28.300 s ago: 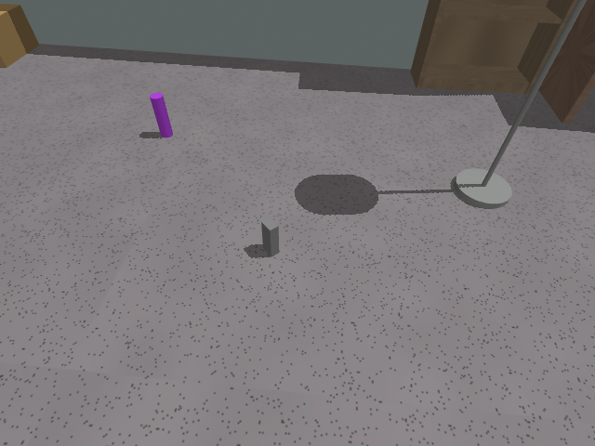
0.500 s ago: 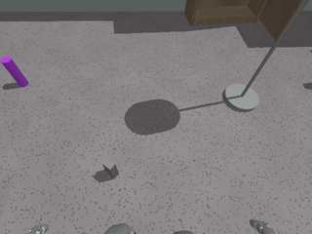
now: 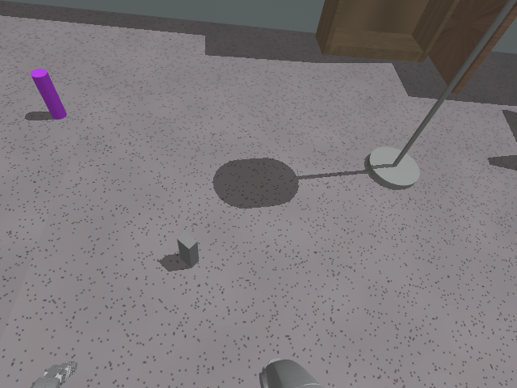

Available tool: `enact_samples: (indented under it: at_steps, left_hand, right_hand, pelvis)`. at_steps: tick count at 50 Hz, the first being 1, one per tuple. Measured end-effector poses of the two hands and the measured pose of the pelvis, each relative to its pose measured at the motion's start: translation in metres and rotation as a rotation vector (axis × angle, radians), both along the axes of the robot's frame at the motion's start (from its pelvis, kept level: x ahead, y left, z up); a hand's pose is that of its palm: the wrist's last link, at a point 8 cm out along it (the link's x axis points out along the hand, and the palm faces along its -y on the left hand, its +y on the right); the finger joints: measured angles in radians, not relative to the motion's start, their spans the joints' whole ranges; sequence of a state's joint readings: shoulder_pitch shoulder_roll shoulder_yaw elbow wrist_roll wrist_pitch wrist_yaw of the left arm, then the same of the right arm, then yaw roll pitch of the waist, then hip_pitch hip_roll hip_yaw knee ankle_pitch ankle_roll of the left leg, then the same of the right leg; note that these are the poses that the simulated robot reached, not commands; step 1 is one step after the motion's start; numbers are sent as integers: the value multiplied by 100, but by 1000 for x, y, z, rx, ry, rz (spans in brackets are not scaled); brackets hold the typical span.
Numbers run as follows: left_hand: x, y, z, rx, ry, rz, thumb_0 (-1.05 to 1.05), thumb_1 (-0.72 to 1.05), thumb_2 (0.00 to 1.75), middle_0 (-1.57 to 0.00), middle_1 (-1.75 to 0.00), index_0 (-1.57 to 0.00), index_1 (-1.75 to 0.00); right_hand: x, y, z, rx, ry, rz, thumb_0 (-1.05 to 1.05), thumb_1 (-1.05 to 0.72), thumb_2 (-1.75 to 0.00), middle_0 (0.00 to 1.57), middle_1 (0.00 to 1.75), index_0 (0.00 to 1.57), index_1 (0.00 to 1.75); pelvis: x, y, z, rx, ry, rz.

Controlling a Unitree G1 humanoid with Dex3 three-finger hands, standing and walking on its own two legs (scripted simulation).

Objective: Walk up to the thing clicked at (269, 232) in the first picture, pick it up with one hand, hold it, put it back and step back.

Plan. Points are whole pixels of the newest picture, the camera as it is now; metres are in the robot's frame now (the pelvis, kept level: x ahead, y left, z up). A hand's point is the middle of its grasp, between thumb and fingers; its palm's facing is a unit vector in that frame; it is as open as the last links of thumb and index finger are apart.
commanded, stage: step back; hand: left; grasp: from the side
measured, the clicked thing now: (188, 250) +0.66 +0.18 -0.68
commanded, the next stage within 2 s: none
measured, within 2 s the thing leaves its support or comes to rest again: neither
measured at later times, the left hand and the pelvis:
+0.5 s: hand out of the picture -0.08 +0.21 -0.13, palm faces -0.06 -0.91 -0.42, open 7.4 cm; pelvis -0.17 -0.05 +0.00, yaw -4 degrees
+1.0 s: hand out of the picture -0.24 +0.18 -0.16, palm faces -0.02 -0.93 -0.37, open 7.4 cm; pelvis -0.33 -0.09 -0.01, yaw -2 degrees
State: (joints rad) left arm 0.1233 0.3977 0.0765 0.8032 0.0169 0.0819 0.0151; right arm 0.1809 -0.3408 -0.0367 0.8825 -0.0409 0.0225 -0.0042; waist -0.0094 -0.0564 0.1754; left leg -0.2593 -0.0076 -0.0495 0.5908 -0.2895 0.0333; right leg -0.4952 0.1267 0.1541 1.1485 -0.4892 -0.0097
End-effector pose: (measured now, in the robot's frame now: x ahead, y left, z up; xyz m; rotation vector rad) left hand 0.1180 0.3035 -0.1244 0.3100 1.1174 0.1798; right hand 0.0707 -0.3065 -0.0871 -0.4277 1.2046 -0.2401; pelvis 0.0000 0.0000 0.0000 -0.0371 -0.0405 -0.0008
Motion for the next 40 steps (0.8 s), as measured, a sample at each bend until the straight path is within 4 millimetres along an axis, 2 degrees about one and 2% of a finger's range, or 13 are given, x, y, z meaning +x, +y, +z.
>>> enact_samples:
  at_steps: [5,11,17,22,24,27,31,35,37,40]
  left_hand:
    - [-47,3,-1,10,51,0,1,90,89,-20,-30,-20,-30]
    - [-97,-4,-6,47,111,-35,1,90,89,-20,-30,-20,-30]
    - [-146,-30,-1,76,101,-60,1,90,89,-20,-30,-20,-29]
    - [-192,-48,22,84,94,-36,1,90,89,-20,-30,-20,-30]
    - [-201,-52,30,93,88,-23,1,90,89,-20,-30,-20,-30]
    - [-204,-54,36,108,47,-24,1,90,89,-20,-30,-20,-30]
    - [-206,-55,32,114,-34,-26,1,90,89,-20,-30,-20,-30]
    - [-219,-54,13,79,-95,-17,1,90,89,-20,-30,-20,-30]
    - [-233,-56,4,52,-88,-11,1,90,89,-20,-30,-20,-30]
    - [-259,-64,2,15,-48,1,1,90,89,-20,-30,-20,-30]
  right_hand:
    - [-13,-5,9,-15,-63,-5,0,-90,-89,21,30,20,30]
    - [-38,-21,3,-8,-153,-5,0,-90,-89,21,30,20,30]
    - [-85,-57,-24,19,-180,-28,0,-90,-89,21,30,20,30]
    - [-141,-69,-31,48,-102,-71,0,-90,-89,20,30,20,30]
    - [-165,-72,-32,53,-63,-75,0,-90,-89,20,30,20,30]
    - [-202,-75,-35,51,7,-72,0,-90,-89,20,30,20,30]
    - [-241,-71,-39,41,91,-45,0,-90,-89,20,30,20,30]
    - [-263,-63,-42,28,100,-4,0,-90,-89,20,30,20,30]
    - [-272,-59,-38,29,82,0,0,-90,-89,20,30,20,30]
    - [-280,-59,-27,22,42,21,0,-90,-89,20,30,20,30]
  pelvis:
    - [-29,-3,2,-1,11,-35]
    - [-74,-16,-7,16,-1,-84]
    - [-127,-39,-22,7,-18,-101]
    - [-154,-51,-10,77,-12,-92]
    - [-163,-53,-5,79,3,-74]
    - [-179,-57,-4,72,22,-49]
    - [-205,-60,-8,58,26,4]
    - [-237,-59,-20,58,7,47]
    - [-253,-59,-20,86,-13,34]
    - [-270,-60,-14,37,-12,49]
